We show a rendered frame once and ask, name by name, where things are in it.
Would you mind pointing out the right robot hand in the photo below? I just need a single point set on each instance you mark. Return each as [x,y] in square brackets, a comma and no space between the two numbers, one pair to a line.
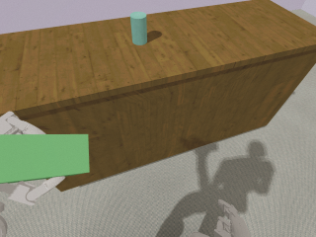
[237,226]

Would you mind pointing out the sponge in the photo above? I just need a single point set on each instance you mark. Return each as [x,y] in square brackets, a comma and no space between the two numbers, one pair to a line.
[31,157]

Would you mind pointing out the table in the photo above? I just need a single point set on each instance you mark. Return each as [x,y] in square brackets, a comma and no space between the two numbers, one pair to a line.
[205,74]

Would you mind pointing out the left robot hand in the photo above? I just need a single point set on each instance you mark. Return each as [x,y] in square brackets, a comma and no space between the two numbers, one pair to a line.
[24,192]

